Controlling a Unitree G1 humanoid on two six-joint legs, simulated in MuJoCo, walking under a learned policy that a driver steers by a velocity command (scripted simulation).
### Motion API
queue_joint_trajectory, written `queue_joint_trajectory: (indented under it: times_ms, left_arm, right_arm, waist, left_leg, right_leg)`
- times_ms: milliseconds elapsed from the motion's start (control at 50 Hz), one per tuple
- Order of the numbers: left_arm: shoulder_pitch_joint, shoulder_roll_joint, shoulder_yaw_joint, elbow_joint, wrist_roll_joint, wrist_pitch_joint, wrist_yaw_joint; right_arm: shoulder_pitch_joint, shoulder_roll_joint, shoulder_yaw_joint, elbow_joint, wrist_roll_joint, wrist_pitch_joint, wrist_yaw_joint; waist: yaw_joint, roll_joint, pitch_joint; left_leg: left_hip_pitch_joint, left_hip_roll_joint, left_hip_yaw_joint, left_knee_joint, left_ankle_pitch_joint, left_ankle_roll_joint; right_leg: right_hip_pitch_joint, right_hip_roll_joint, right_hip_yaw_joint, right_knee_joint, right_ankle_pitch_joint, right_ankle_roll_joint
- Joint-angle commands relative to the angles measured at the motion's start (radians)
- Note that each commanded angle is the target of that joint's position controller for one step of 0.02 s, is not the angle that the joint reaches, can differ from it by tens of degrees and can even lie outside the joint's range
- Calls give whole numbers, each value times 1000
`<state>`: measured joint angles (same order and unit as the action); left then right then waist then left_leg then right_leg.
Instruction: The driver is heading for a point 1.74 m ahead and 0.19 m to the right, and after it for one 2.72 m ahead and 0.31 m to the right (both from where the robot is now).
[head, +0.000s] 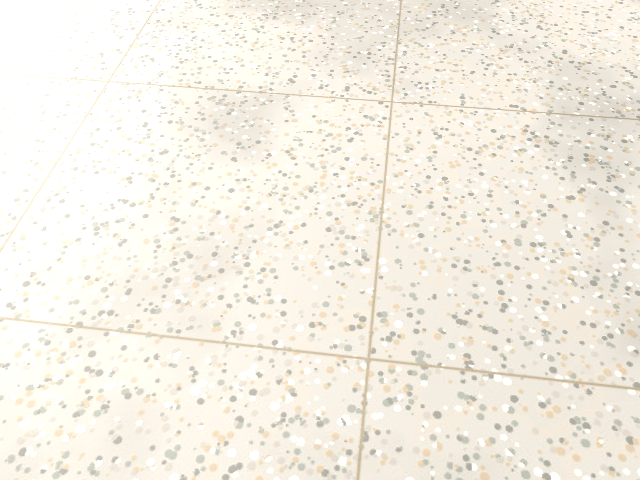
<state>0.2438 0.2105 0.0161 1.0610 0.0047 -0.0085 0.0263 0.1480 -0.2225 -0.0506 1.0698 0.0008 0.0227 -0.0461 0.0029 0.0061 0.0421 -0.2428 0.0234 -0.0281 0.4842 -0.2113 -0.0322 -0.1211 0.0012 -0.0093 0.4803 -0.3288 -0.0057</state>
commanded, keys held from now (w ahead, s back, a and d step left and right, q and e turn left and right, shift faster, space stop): no key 0.86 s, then w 0.14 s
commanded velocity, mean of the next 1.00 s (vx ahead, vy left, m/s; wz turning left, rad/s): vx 0.02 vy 0.00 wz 0.00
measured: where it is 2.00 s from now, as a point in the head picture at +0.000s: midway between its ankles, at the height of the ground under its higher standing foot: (325, 456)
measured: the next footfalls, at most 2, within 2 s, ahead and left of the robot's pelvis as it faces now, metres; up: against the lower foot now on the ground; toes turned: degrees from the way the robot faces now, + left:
right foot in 1.60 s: +0.47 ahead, -0.10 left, +0.00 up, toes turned -3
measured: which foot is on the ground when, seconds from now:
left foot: down 0.00-1.00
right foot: down 0.00-1.00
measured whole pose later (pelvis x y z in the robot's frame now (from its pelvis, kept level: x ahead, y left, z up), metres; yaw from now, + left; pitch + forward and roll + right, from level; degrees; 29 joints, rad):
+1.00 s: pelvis +0.02 +0.01 +0.00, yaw +1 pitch -1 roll +0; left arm 0.41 0.18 0.02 1.08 -0.02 -0.02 0.04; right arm 0.26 -0.19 -0.03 1.15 0.01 -0.01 -0.04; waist 0.01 -0.01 0.00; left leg -0.31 0.01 0.00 0.67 -0.39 0.02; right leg -0.13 -0.01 -0.01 0.52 -0.38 -0.03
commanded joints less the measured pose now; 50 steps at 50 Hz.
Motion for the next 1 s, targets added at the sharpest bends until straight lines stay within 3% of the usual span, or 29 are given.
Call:
queue_joint_trajectory:
  times_ms: [20, 380, 860, 900, 940, 960, 980, 1000]
  left_arm:
    - [50, 100, 15, -14, 0, -6, 4]
    - [126, 71, 5, 16, -1, -8, 8]
    - [197, 45, 1, 22, -5, -10, 10]
    - [224, 53, 6, 34, -11, -5, 15]
    - [222, 108, 24, 13, -23, -4, 22]
    - [250, 140, 36, 11, -29, -11, 22]
    - [249, 176, 51, 5, -34, -20, 22]
    - [235, 173, 54, -4, -31, -30, 21]
  right_arm:
    - [6, -102, -15, -13, 0, -7, -3]
    - [51, -81, 2, 49, 1, -9, -6]
    - [102, -62, 13, 60, 4, -10, -8]
    - [120, -51, 14, 71, 8, -8, -9]
    - [96, -56, 9, 53, 12, -18, -7]
    - [59, -40, 12, 31, 11, -34, 0]
    - [35, -22, 17, 12, 13, -53, 10]
    - [21, -22, 17, -2, 19, -71, 21]
  waist:
    - [-2, -13, -9]
    - [-5, -8, 13]
    - [-5, -7, 20]
    - [-1, -30, 12]
    - [15, -98, 86]
    - [34, -151, 120]
    - [41, -197, 155]
    - [35, -193, 184]
  left_leg:
    - [100, 11, -5, -44, 179, 34]
    - [76, 7, -2, -58, 133, 32]
    - [66, 5, -1, -51, 148, 35]
    - [52, -39, 46, -12, -90, 37]
    - [-86, -78, 95, 98, -317, 49]
    - [-167, -75, 110, 192, -285, 53]
    - [-216, -36, 90, 294, -223, 64]
    - [-271, 4, 61, 348, -220, 81]
  right_leg:
    - [-123, -35, 29, -115, 168, -9]
    - [-139, -27, 21, -131, 116, -11]
    - [-141, -23, 14, -123, 138, -10]
    - [-145, -16, 20, -145, -121, -31]
    - [-178, -92, 139, -211, -441, -100]
    - [-162, -180, 257, -273, -529, -148]
    - [-169, -279, 380, -322, -545, -202]
    - [-162, -333, 438, -343, -503, -234]
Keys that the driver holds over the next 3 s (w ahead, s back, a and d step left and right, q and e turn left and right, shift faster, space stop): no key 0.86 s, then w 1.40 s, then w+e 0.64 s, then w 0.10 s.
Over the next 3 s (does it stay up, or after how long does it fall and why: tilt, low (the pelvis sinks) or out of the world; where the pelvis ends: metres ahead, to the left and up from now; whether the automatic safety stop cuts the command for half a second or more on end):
stays up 1.07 -0.05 0.01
